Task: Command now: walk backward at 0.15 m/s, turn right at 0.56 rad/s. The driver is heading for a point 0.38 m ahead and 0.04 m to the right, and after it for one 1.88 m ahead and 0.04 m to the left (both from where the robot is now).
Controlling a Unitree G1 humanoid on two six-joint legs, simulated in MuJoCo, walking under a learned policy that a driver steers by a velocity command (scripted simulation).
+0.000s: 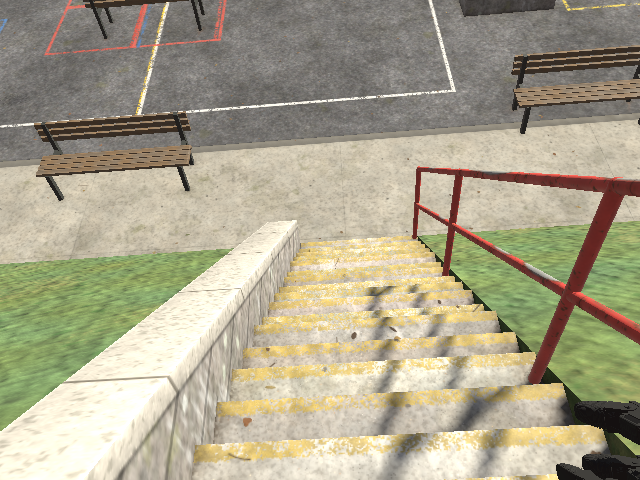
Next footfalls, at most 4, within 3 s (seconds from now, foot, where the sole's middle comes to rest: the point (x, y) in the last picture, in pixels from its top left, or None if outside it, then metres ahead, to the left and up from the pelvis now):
0.34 left None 0.03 0.18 -0.72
1.08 right None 0.25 -0.30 -0.95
1.56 left None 0.48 -0.16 -1.17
2.04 right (505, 463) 0.71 -0.39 -1.38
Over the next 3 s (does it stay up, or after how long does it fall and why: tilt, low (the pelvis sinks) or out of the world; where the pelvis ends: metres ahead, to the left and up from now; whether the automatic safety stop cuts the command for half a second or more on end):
stays up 0.63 -0.13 -0.66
